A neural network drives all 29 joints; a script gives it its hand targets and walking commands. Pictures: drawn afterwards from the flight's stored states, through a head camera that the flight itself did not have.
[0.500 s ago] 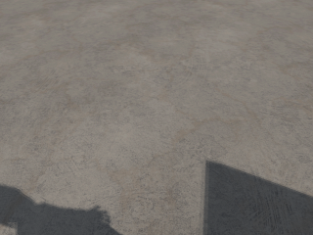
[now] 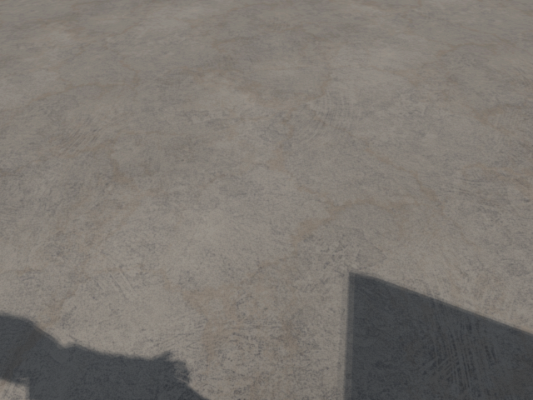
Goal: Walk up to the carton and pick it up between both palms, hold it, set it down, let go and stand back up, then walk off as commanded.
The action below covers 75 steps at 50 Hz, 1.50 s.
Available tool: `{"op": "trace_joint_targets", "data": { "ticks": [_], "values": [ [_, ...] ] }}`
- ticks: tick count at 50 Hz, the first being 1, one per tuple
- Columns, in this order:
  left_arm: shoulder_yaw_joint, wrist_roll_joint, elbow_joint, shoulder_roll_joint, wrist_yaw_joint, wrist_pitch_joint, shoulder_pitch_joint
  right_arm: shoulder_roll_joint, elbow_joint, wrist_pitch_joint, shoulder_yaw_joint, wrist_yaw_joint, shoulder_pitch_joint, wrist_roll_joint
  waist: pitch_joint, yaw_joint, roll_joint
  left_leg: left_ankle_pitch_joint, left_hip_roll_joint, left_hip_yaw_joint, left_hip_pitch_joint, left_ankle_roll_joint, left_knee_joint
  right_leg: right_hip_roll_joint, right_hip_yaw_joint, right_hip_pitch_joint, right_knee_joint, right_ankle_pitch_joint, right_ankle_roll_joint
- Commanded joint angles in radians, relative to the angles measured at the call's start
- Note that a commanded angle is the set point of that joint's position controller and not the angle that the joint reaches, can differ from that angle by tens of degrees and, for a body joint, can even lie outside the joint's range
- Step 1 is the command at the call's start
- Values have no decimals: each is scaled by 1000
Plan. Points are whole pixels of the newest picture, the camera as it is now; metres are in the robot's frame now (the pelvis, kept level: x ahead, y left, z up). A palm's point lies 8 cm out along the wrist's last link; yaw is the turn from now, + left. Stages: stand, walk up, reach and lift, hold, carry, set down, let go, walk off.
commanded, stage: stand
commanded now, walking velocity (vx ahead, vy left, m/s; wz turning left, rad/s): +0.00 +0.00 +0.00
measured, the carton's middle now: out of the picture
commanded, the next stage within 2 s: walk up in 0.12 s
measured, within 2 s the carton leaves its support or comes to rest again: neither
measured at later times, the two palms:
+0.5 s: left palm out of the picture +0.10 +0.28 -0.12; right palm out of the picture +0.06 -0.33 -0.12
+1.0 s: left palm (228, 355) +0.24 +0.10 -0.13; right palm out of the picture -0.18 -0.38 -0.08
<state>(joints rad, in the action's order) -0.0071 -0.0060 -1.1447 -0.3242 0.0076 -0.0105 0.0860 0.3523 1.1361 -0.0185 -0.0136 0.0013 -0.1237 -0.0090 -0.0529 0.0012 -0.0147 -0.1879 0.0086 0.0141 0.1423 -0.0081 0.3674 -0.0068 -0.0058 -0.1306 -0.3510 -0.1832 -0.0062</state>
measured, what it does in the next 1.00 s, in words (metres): steps on the spot, turning right: right foot, then left foot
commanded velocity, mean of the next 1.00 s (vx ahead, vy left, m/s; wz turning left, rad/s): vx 0.00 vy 0.00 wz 0.00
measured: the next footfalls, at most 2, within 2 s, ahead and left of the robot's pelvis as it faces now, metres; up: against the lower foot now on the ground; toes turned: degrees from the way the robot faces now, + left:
right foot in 0.62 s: +0.03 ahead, -0.22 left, +0.00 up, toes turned -22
left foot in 0.88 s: +0.10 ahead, -0.07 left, +0.00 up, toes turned -34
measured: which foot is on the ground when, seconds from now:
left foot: down 0.00-0.62, up 0.64-0.86, down 0.88-1.00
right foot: down 0.00-0.38, up 0.40-0.60, down 0.62-0.92, up 0.94-1.00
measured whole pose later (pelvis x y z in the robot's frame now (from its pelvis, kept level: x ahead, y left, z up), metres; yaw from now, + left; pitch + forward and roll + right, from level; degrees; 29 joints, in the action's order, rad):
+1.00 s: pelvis -0.02 -0.07 -0.01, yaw -39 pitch -1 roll -1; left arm -0.09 -0.07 -0.71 -0.39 0.13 0.10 0.22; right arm 0.42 0.85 -0.03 0.07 0.05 -0.26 -0.04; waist -0.08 -0.01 0.05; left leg -0.20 0.00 -0.10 0.33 0.08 0.54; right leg 0.14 0.13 -0.48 -0.85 -0.35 -0.01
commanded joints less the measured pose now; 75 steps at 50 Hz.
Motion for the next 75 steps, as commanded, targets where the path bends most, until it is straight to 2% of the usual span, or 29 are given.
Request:
{"op": "trace_joint_targets", "data": {
  "ticks": [1,15,16,17,19,22,24,28,30,31,32,33,35,41,43,44,45,46,48,51,53,59,64,67,68,69,70,72,75],
  "values": [
    [-40,1,59,-237,-13,-26,-31,201,-52,-16,39,10,20,0,70,0,11,89,107,85,-1,30,-70,-114,98,13,71,67,35],
    [-36,1,55,-227,-11,-22,-19,214,-56,-18,39,14,41,0,71,-7,25,115,123,89,-18,38,-83,-122,88,29,63,107,37],
    [-95,-49,203,-283,41,35,5,323,-141,-10,127,32,37,11,34,19,38,106,72,-12,-149,70,88,-35,184,-243,-71,339,83],
    [-93,-50,219,-260,49,50,-2,306,-153,-1,130,39,-8,16,35,27,-17,133,135,41,-193,101,83,-15,154,-344,-153,249,89],
    [-91,-71,319,-197,70,68,-78,328,-177,0,144,47,-72,11,92,72,-152,416,453,176,-139,237,-34,-27,58,-387,-473,-286,36],
    [-114,-63,369,-231,91,91,25,365,-274,-4,169,54,38,8,77,16,-94,353,546,112,-32,326,-53,-125,90,-419,-661,-330,8],
    [-125,-56,389,-250,108,90,60,322,-313,-14,172,52,37,5,78,-7,-32,310,442,4,-41,249,27,-160,86,-398,-578,-257,4],
    [-140,-55,417,-226,124,78,151,347,-329,-11,187,27,84,0,129,-46,-163,240,368,-154,34,181,144,-125,-19,-225,-350,-169,24],
    [-161,-69,376,-271,113,65,278,282,-342,8,171,15,92,-1,169,-113,7,80,214,-251,191,106,423,-22,-34,-13,-172,-26,77],
    [-181,-84,391,-367,98,67,313,231,-362,13,149,14,65,-4,141,-134,280,-327,57,-281,385,43,626,-107,196,57,-75,105,173],
    [-190,-78,429,-438,98,66,254,211,-383,17,137,18,95,5,111,-115,391,-564,-54,-189,555,0,674,-200,532,70,69,167,254],
    [-205,-67,461,-467,98,74,233,263,-387,10,136,24,92,14,129,-121,408,-545,-31,-57,512,-2,724,-232,606,38,66,240,309],
    [-182,-53,493,-394,85,78,174,273,-359,-7,133,33,-21,27,118,-70,315,-420,4,-20,507,-13,654,-169,470,97,-61,431,297],
    [-147,-66,580,-309,106,72,90,270,-349,-29,137,53,-145,7,151,-22,215,-232,-51,-43,206,18,335,-126,504,-132,24,71,241],
    [-139,-62,609,-296,111,70,24,279,-340,-34,149,57,-251,-3,161,42,176,-123,-26,12,-9,48,179,-93,479,-301,24,-110,180],
    [-127,-53,607,-276,116,70,-5,302,-324,-39,163,63,-293,-13,146,79,117,-40,14,51,-159,59,55,-40,422,-446,-29,-245,118],
    [-123,-51,607,-202,117,75,74,377,-348,-38,179,73,-299,-32,193,84,-136,-222,228,312,-232,75,-117,99,267,-548,-262,-373,52],
    [-131,-74,551,-228,108,86,187,432,-395,-35,196,75,-163,-45,166,7,-197,-449,457,539,-59,107,-224,117,217,-527,-566,-310,-20],
    [-159,-72,509,-321,115,92,253,381,-424,-46,182,78,18,-47,63,-86,-86,-469,445,402,170,147,-235,15,197,-420,-681,-210,-15],
    [-162,-66,499,-300,141,88,195,314,-385,-73,162,79,-60,-33,8,-52,-92,-266,316,156,158,65,-144,-31,132,-402,-670,-107,-13],
    [-147,-60,509,-270,153,84,168,349,-369,-72,174,74,-87,-33,10,-19,-146,-233,302,69,150,82,-123,-48,82,-395,-634,-104,-27],
    [-139,-52,550,-278,149,75,24,419,-350,-70,207,50,-224,-41,27,91,-176,-230,389,24,-7,172,-68,-106,34,-477,-501,-191,-27],
    [-150,-32,507,-289,148,63,47,459,-342,-76,211,37,-200,-38,98,72,-201,-213,413,-73,6,180,-4,-117,-8,-373,-432,-230,8],
    [-166,-27,452,-293,132,57,181,441,-347,-61,199,31,-118,-29,165,-30,-156,-225,386,-191,109,140,149,-75,-77,-159,-229,-210,45],
    [-183,-35,397,-320,120,51,293,376,-350,-47,182,29,-91,-34,193,-98,-4,-349,312,-250,220,98,366,-31,-48,0,-151,-214,71],
    [-205,-46,384,-404,102,49,332,295,-342,-34,146,22,-118,-20,120,-123,259,-441,191,-290,480,35,639,-131,239,94,7,-381,149],
    [-220,-39,430,-504,90,46,263,268,-373,-41,128,27,-57,1,25,-112,374,-476,48,-197,709,-36,740,-247,619,43,133,-447,257],
    [-208,-19,443,-452,87,56,168,342,-352,-65,129,28,-69,15,-3,-74,268,-389,122,-65,632,-16,691,-244,534,9,86,-332,295],
    [-184,-19,480,-377,79,50,62,330,-265,-79,128,37,-242,8,-1,-2,316,-267,83,-97,467,-15,528,-135,323,-80,-52,-87,238]
  ]
}}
